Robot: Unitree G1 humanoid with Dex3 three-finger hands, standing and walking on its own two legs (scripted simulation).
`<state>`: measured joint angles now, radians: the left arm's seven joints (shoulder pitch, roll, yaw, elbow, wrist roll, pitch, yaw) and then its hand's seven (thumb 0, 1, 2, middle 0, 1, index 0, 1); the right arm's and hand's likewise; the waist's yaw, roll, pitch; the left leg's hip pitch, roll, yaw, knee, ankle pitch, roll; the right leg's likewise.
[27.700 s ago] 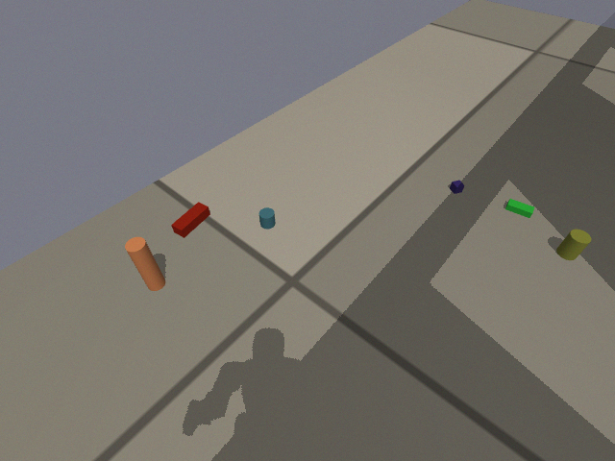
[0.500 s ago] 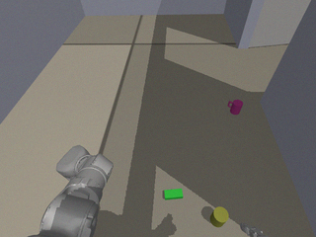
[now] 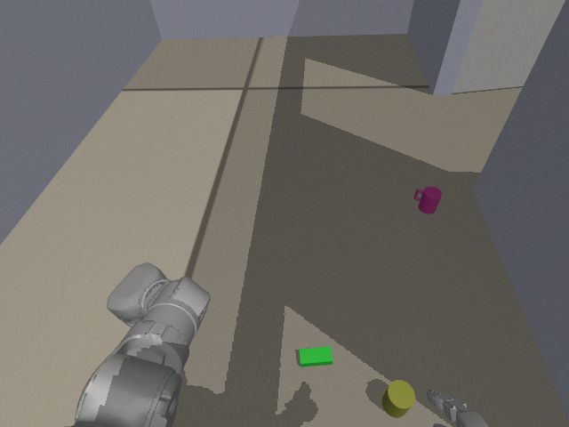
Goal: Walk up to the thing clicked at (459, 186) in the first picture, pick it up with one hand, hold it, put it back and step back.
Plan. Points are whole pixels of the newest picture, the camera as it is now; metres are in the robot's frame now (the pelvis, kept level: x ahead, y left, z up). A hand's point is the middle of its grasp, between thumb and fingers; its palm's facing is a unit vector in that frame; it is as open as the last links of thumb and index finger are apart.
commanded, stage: hold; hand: left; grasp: from above
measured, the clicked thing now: (160, 313) +0.34 +0.24 -0.07
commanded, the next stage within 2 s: crouch in 0.64 s
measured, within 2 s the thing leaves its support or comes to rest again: neither
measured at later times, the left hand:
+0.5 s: hand (160, 316) +0.31 +0.22 -0.03, palm faces -0.18 -0.40 -0.90, open 7.3 cm
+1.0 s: hand (163, 321) +0.31 +0.22 -0.05, palm faces -0.25 -0.41 -0.88, open 7.3 cm
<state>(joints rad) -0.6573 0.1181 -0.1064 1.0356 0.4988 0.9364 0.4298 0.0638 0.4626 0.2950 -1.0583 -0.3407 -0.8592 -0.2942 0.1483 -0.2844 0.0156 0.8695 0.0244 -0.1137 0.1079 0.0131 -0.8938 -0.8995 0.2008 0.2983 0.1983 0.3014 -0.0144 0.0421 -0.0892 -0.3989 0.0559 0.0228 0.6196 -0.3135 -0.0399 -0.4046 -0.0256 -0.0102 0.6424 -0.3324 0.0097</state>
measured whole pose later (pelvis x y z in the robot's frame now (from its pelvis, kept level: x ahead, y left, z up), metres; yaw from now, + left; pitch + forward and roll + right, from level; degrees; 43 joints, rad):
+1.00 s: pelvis +0.00 +0.00 +0.00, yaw +0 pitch +7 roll +0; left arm -0.67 0.10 -0.11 1.13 0.51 0.89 0.42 0.07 0.44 0.38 -1.03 -0.40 -0.83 -0.32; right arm 0.14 -0.26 0.01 0.88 0.03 -0.13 0.11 0.01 -0.86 -0.89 0.20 0.30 0.20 0.30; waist -0.01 0.03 -0.09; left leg -0.41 0.05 0.03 0.60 -0.30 -0.03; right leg -0.42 -0.03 -0.01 0.61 -0.31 0.02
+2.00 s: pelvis -0.10 +0.02 -0.34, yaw -4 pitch +38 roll -5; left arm -1.21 0.54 0.27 1.61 0.69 0.51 0.60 0.11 0.47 0.25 -1.10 -0.31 -0.93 -0.22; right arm 0.17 -0.25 0.01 0.92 -0.10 -0.22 0.22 0.01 -0.90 -0.90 0.20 0.30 0.20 0.30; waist -0.26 0.06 -0.14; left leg -2.11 0.07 -0.10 2.10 -0.65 -0.03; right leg -2.07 0.01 -0.02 2.04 -0.63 0.04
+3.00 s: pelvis -0.10 +0.02 -0.44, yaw -8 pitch +33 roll -8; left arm -1.31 0.78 0.36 1.78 0.82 0.40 0.65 0.06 0.44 0.31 -1.11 -0.44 -0.88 -0.31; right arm 0.18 -0.33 0.12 0.87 -0.22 -0.28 0.34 0.00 -0.92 -0.90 0.20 0.30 0.20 0.30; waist -0.35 0.01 0.07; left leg -2.35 0.04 -0.19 2.45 -0.68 -0.03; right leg -2.28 0.03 -0.06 2.35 -0.65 0.06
